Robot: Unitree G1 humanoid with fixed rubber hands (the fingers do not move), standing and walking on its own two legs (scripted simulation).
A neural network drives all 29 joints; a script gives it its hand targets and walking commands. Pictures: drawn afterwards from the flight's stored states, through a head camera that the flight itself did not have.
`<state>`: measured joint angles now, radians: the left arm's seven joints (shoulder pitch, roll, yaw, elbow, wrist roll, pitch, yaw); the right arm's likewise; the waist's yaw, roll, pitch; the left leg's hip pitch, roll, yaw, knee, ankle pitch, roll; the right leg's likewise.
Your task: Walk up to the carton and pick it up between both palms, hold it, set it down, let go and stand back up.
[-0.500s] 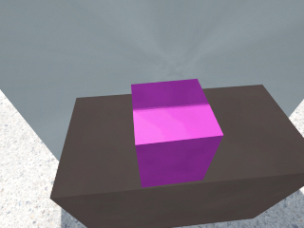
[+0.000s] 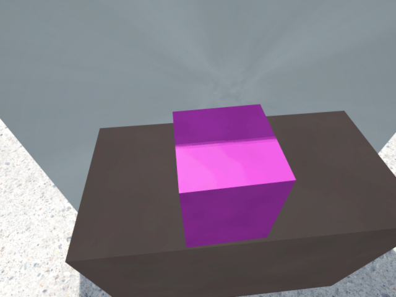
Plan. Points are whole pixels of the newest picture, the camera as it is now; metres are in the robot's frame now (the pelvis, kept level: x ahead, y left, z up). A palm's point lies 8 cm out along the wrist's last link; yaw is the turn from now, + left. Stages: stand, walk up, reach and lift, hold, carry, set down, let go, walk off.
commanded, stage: stand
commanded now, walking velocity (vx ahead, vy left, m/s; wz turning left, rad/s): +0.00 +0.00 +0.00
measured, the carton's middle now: (222, 178) +0.39 -0.02 +0.00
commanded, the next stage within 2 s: walk up in 0.60 s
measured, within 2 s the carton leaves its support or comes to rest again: neither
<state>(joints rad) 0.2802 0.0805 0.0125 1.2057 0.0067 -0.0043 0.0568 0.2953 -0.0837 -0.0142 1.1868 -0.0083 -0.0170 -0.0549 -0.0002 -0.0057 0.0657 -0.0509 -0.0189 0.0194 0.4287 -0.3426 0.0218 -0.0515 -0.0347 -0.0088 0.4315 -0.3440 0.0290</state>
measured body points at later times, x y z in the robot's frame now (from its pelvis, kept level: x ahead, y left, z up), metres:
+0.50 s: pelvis +0.01 +0.01 +0.00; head +0.02 +0.01 +0.45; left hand -0.02 +0.20 -0.17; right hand -0.02 -0.19 -0.16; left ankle -0.07 +0.10 -0.74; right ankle -0.07 -0.13 -0.74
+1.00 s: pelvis +0.00 -0.01 -0.01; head +0.03 +0.01 +0.44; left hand -0.02 +0.22 -0.17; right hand -0.02 -0.21 -0.16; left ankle -0.07 +0.10 -0.74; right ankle -0.07 -0.12 -0.71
